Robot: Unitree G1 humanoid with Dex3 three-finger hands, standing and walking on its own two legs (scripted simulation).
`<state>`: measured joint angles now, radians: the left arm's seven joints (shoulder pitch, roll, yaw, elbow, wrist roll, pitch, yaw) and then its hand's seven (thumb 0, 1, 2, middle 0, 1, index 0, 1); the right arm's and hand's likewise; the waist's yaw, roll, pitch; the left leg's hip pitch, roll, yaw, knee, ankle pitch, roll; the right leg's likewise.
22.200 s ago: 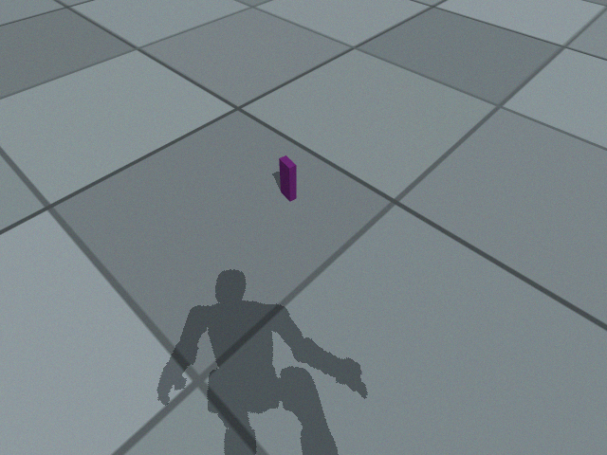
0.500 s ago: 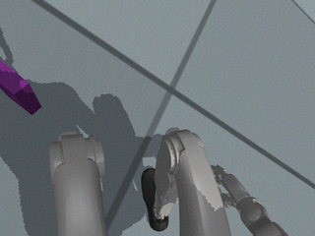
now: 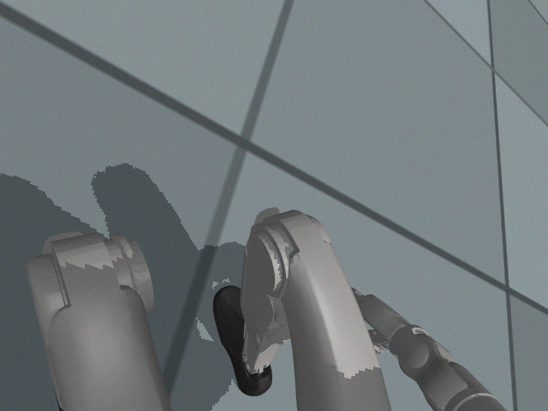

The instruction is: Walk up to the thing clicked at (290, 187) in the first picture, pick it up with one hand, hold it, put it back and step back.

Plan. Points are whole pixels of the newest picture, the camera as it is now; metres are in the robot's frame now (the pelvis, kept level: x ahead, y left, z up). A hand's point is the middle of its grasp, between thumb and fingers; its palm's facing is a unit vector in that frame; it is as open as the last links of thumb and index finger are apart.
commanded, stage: close in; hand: left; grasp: from the side
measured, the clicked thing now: out of the picture +0.44 +0.32 -0.18
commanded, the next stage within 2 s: rest palm in 0.58 s
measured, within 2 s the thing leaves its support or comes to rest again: neither
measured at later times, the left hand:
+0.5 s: hand out of the picture +0.40 +0.33 -0.16, palm faces +0.45 -0.89 -0.01, open 17.4 cm
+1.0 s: hand out of the picture +0.41 +0.32 -0.17, palm faces +0.46 -0.89 -0.02, open 16.6 cm
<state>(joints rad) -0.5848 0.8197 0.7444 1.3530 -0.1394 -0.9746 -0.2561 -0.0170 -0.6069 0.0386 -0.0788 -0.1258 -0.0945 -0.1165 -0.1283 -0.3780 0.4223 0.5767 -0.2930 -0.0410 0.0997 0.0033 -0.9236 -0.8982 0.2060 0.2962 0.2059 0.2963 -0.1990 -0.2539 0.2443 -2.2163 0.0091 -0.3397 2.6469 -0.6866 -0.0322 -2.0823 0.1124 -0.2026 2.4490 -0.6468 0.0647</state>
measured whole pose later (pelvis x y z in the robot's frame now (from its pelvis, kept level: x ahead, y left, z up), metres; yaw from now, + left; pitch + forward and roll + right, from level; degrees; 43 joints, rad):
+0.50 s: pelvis +0.00 +0.01 +0.00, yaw -1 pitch +11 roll -16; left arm -0.58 0.82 0.64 1.38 -0.10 -1.09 -0.07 -0.02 -0.57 0.12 -0.05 -0.13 -0.07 -0.12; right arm -0.16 -0.38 0.47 0.56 -0.35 0.02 0.14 0.00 -0.91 -0.90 0.21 0.30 0.21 0.30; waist -0.22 -0.27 0.29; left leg -2.21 0.01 -0.37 2.67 -0.69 -0.02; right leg -2.06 0.12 -0.23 2.44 -0.64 0.06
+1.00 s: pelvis +0.00 +0.01 +0.00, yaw -2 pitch +11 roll -17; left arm -0.59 0.84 0.59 1.42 -0.09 -1.13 0.02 -0.01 -0.43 0.22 -0.07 -0.15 -0.08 -0.14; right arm -0.19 -0.37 0.50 0.56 -0.36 0.03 0.15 0.00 -0.90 -0.90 0.21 0.30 0.21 0.30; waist -0.22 -0.29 0.32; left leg -2.20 0.02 -0.39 2.68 -0.70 -0.03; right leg -2.06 0.13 -0.24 2.44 -0.63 0.07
